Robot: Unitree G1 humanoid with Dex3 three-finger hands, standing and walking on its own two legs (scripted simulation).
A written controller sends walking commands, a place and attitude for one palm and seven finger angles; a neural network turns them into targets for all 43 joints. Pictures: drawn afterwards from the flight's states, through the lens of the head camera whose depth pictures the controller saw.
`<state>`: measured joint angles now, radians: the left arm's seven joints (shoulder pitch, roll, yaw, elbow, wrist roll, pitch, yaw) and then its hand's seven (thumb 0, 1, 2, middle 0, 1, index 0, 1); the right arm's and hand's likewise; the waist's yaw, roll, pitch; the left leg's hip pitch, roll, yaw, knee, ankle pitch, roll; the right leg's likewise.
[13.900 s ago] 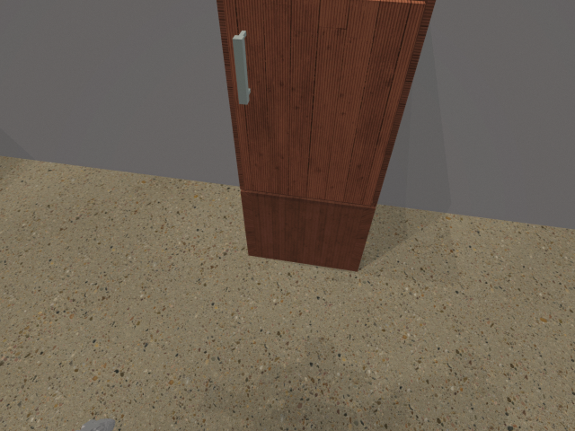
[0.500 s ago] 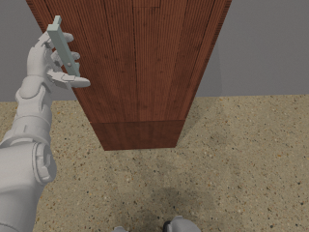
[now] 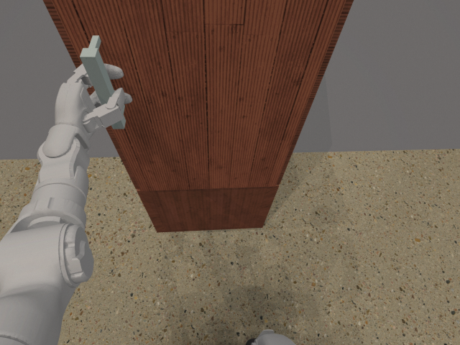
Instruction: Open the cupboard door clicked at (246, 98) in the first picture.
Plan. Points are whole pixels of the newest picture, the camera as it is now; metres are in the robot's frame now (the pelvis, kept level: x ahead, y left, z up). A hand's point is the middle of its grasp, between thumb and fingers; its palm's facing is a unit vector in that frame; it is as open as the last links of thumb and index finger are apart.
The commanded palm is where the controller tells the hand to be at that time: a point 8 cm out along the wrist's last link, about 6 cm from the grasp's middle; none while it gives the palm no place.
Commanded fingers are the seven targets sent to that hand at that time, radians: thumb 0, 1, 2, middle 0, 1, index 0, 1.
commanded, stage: close the thumb around the handle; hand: left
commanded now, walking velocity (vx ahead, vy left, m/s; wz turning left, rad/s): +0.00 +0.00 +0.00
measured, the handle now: (108, 85) +0.55 +0.18 +0.12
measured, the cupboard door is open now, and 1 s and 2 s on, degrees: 0 31 39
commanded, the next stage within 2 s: pull the door open along its arc in 0.04 s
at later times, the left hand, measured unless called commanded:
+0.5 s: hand (117, 125) +0.46 +0.16 +0.11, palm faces -0.04 -1.00 -0.01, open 5.9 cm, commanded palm +0.39 +0.21 +0.12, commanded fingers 0.00 0.90 0.90 -0.40 -1.35 -0.40 -1.35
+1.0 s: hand (165, 204) +0.30 +0.07 +0.12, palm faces +0.38 -0.92 +0.04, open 6.0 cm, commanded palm +0.24 +0.10 +0.12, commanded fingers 0.00 0.90 0.90 -0.40 -1.35 -0.40 -1.35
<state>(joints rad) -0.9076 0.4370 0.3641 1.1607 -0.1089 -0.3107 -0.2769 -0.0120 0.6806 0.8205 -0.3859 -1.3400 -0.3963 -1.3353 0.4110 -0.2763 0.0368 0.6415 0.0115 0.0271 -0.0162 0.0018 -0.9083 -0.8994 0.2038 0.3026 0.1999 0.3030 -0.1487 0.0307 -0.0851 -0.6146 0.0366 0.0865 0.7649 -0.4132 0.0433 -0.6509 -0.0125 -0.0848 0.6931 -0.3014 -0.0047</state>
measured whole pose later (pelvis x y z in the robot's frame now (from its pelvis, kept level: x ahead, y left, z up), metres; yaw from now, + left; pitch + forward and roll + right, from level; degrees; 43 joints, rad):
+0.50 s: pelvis +0.00 -0.01 +0.01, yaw -2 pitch +13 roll -1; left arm -0.64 0.36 0.33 0.87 -0.17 -0.27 -0.23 -0.02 0.72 0.77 -0.35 -1.35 -0.33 -1.35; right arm 0.43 -0.28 0.02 0.62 0.03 0.03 0.00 0.00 -0.91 -0.90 0.20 0.30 0.20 0.30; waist -0.12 0.04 -0.10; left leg -0.52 0.04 0.12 0.70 -0.40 0.04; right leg -0.59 0.00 -0.05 0.66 -0.29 -0.01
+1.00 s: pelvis +0.01 -0.02 +0.02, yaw +3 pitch +2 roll +0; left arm 0.06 -0.11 -0.17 -0.07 0.02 0.07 0.47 0.01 0.70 0.79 -0.29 -1.31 -0.34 -1.31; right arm 0.12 -0.18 0.03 0.55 -0.03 0.04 0.01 0.01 -0.91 -0.90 0.20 0.30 0.20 0.30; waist 0.02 0.05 -0.06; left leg -0.27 0.02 0.05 0.60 -0.37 0.01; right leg -0.32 -0.02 -0.12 0.59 -0.31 -0.03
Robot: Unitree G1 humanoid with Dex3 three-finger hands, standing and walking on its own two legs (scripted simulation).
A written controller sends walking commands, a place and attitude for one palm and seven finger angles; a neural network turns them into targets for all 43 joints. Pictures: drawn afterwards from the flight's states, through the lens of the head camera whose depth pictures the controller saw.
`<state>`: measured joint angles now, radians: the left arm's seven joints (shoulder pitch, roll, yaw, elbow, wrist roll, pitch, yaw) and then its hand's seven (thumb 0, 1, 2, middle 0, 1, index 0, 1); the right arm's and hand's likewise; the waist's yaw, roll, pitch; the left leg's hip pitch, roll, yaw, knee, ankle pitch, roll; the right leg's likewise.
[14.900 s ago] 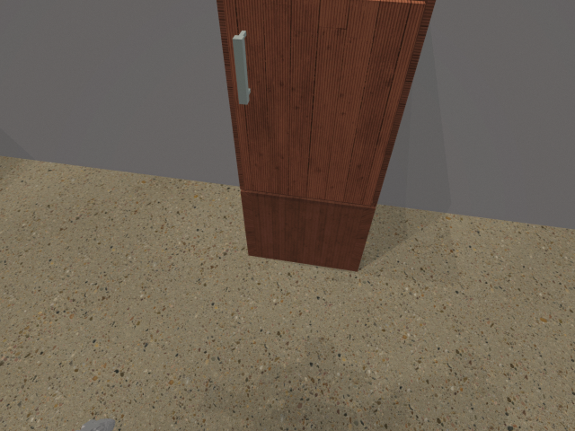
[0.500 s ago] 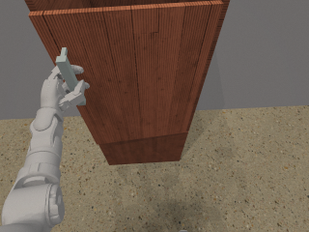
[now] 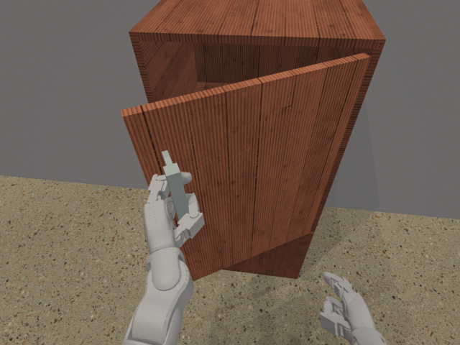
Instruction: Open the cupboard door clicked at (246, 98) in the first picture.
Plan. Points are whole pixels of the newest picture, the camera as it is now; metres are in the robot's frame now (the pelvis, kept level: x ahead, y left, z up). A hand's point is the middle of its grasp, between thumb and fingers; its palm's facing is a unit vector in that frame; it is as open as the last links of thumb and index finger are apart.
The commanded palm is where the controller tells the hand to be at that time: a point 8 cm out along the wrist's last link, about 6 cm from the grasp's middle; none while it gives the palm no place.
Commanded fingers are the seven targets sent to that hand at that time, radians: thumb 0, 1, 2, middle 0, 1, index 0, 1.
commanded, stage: pull the door open along its arc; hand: left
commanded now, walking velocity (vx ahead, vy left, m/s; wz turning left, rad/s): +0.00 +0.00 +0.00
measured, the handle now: (176, 193) +0.35 +0.13 +0.10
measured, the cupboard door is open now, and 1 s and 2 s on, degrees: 31 39 39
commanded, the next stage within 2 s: open thumb and fingers to let go in 0.20 s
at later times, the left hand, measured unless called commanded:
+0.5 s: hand (213, 239) +0.26 +0.05 +0.11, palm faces +0.32 -0.95 +0.00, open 6.5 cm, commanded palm +0.21 +0.10 +0.10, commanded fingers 0.00 0.13 0.57 -0.34 -1.27 -0.34 -1.27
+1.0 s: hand (208, 237) +0.26 +0.06 +0.11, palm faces +0.26 -0.96 +0.00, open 14.3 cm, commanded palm +0.21 +0.10 +0.10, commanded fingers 0.00 -0.50 0.30 -0.18 -0.50 -0.18 -0.50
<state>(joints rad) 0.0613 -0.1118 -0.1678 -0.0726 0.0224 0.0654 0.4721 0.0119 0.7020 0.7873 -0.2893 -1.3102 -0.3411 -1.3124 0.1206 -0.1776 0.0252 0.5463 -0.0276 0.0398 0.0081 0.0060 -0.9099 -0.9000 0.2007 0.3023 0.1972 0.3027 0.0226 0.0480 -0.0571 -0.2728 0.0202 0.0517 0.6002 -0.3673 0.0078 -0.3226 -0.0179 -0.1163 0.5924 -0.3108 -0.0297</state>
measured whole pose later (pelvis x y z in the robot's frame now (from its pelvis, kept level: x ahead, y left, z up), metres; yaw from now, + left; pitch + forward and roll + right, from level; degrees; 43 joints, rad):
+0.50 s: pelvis -0.02 -0.03 +0.00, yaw +1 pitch -1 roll +0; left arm 0.15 -0.08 -0.25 -0.13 0.02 0.06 0.50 0.02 0.56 0.75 -0.36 -1.32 -0.40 -1.32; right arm 0.15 -0.20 0.02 0.61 -0.04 0.08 -0.02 0.01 -0.91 -0.90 0.20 0.30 0.20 0.30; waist 0.01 0.07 -0.02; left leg -0.23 0.04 0.02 0.59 -0.34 -0.02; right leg -0.27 0.00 -0.14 0.59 -0.30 -0.06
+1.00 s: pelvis -0.04 +0.00 +0.00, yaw +0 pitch -3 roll +0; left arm 0.01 -0.09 -0.28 0.02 0.04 0.05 0.52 -0.01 -0.46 0.32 -0.28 -0.94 -0.30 -0.94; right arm 0.13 -0.16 0.04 0.61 -0.03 0.09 -0.01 0.01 -0.91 -0.90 0.20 0.30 0.20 0.30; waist 0.02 0.04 -0.01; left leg -0.21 0.01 0.05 0.57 -0.31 0.02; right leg -0.25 -0.02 -0.12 0.55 -0.24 -0.03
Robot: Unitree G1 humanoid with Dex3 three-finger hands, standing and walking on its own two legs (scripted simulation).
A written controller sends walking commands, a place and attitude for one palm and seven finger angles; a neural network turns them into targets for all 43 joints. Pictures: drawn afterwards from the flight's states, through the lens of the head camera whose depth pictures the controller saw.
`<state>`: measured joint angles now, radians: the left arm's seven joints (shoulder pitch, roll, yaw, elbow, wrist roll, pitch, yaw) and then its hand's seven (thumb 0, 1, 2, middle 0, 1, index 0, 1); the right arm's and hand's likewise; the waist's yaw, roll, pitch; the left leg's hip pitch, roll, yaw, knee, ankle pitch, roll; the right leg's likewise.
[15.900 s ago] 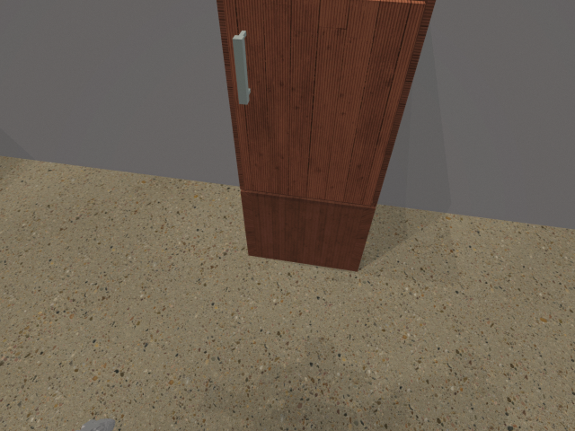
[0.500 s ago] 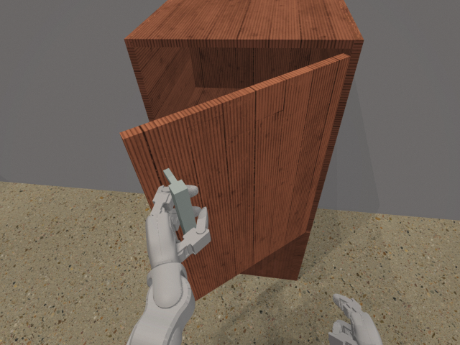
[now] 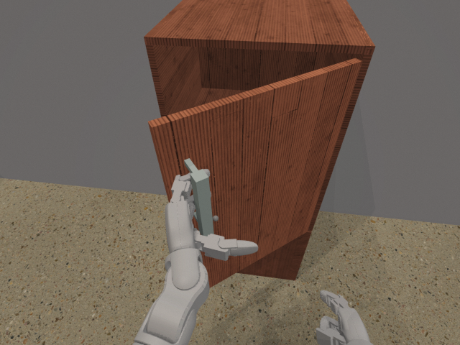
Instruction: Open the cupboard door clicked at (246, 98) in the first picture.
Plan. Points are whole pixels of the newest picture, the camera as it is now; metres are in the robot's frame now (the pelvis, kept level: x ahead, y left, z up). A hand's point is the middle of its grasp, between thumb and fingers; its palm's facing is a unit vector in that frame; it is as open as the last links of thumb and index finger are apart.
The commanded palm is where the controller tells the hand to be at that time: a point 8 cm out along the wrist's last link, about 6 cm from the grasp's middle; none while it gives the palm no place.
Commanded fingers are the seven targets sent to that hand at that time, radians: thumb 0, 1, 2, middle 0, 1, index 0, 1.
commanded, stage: open thumb and fingers to let go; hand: left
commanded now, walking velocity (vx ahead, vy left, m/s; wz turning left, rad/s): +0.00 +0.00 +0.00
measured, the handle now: (198, 200) +0.34 +0.09 +0.10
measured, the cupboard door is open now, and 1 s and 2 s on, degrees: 39 39 38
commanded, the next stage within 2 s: slide the hand sideways off the handle in 0.12 s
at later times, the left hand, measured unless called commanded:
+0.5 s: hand (204, 228) +0.28 +0.07 +0.10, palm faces -0.17 -0.99 -0.01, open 15.9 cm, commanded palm +0.25 +0.11 +0.10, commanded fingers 0.00 -0.50 0.30 -0.15 -0.30 -0.15 -0.30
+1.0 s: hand (186, 249) +0.24 +0.09 +0.09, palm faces -0.09 -1.00 -0.03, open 16.0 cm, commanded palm +0.21 +0.16 +0.10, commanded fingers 0.00 -0.50 0.30 -0.15 -0.30 -0.15 -0.30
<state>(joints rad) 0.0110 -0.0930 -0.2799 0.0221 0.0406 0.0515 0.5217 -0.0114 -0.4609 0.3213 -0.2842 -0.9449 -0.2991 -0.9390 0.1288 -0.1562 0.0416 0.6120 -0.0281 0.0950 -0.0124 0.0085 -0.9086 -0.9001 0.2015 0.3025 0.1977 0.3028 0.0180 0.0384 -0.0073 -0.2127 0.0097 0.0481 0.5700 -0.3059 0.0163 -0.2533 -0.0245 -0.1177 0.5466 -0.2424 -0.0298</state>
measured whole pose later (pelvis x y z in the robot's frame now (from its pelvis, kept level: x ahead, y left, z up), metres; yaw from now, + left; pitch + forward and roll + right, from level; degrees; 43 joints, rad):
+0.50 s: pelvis -0.01 +0.02 -0.01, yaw +0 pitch -2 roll +0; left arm -0.03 0.06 -0.22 0.03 -0.11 0.01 0.01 -0.02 -0.50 0.30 -0.23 -0.38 -0.20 -0.42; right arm 0.20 -0.20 0.07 0.57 0.03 0.01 -0.03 0.01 -0.91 -0.90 0.20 0.30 0.20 0.30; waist 0.03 0.04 0.00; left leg -0.27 -0.02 0.05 0.63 -0.32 0.04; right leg -0.31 -0.06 -0.11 0.62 -0.26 -0.01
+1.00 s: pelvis +0.03 -0.01 +0.00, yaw -1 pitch +0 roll +0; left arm 0.40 0.14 -0.11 -0.32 -0.11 -0.01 -0.05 -0.02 -0.50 0.30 -0.20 -0.34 -0.22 -0.34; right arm 0.21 -0.21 0.05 0.50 0.02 -0.04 -0.02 0.01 -0.91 -0.90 0.20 0.30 0.20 0.30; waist 0.02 0.03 -0.02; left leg -0.24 0.03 0.06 0.62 -0.37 0.01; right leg -0.30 -0.01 -0.10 0.61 -0.31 -0.03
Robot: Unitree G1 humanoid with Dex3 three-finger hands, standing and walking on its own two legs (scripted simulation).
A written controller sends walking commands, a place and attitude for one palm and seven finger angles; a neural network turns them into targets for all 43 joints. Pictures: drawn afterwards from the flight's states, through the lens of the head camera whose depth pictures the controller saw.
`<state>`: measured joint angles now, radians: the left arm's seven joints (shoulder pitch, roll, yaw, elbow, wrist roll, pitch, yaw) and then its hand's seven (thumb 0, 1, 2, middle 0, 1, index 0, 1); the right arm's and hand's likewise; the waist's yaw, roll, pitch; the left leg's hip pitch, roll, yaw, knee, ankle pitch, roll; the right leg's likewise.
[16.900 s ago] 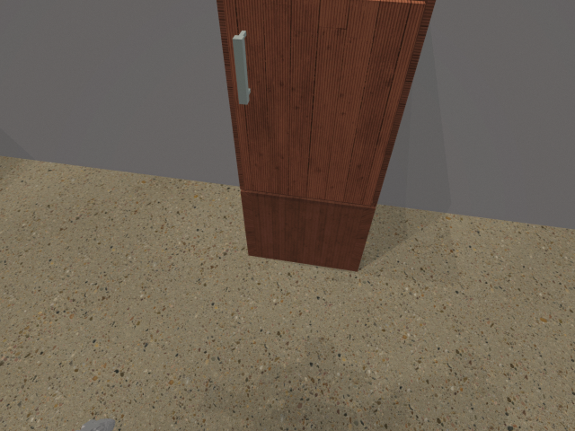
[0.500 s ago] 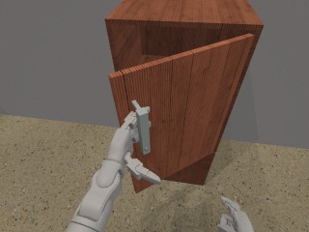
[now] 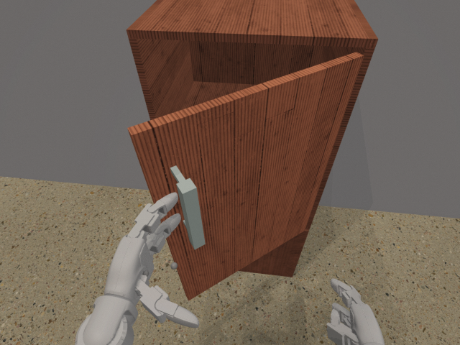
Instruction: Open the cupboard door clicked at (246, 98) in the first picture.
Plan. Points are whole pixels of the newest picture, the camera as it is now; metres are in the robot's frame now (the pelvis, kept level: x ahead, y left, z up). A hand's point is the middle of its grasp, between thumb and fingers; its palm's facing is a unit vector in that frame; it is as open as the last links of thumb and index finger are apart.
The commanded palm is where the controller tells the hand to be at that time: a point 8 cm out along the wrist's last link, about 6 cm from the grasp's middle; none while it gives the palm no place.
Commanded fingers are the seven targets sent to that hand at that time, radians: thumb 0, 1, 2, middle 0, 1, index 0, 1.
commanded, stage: slide the hand sideways off the handle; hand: left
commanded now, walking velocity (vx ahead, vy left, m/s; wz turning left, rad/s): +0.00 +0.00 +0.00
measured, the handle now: (187, 209) +0.31 +0.10 +0.10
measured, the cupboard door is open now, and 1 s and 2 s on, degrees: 39 38 38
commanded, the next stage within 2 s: draw the hand back to the body in 0.42 s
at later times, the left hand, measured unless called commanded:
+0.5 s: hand (128, 288) +0.18 +0.16 +0.09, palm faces -0.04 -1.00 -0.05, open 16.3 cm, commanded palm +0.15 +0.21 +0.10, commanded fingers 0.00 -0.50 0.30 -0.15 -0.30 -0.15 -0.30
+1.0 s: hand (93, 280) +0.18 +0.20 +0.12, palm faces -0.02 -1.00 -0.08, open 16.3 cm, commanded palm +0.14 +0.26 +0.14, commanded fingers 0.00 -0.32 0.38 -0.16 -0.30 -0.16 -0.30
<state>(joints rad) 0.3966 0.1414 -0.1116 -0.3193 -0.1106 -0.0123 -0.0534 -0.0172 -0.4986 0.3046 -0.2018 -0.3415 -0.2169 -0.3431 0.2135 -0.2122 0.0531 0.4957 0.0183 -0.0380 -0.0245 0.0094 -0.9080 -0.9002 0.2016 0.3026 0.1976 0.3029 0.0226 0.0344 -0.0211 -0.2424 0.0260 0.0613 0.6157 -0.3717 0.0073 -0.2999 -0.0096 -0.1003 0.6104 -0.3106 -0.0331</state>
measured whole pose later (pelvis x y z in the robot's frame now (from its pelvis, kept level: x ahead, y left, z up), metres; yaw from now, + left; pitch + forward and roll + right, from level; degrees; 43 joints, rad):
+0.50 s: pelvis -0.01 +0.00 -0.01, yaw +2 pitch +1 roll -1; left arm 0.48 0.22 0.09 -0.29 -0.26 -0.13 -0.26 -0.02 -0.50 0.30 -0.15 -0.31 -0.16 -0.30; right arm 0.25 -0.25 0.05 0.54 0.03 -0.22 -0.06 0.01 -0.91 -0.90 0.20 0.30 0.20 0.30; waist 0.03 0.06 -0.04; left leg -0.34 0.03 0.02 0.72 -0.40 0.00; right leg -0.37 -0.01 -0.14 0.68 -0.34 -0.04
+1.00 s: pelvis -0.01 +0.02 +0.00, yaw +2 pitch -2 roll -1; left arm 0.44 0.25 0.14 -0.38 -0.26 0.01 -0.25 -0.02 -0.49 0.31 -0.15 -0.30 -0.15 -0.30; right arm 0.23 -0.24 0.08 0.57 0.05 -0.27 -0.07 0.01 -0.91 -0.90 0.20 0.30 0.20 0.30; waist 0.05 0.05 -0.03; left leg -0.25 0.00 0.04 0.65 -0.37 0.04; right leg -0.27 -0.03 -0.12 0.59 -0.29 0.00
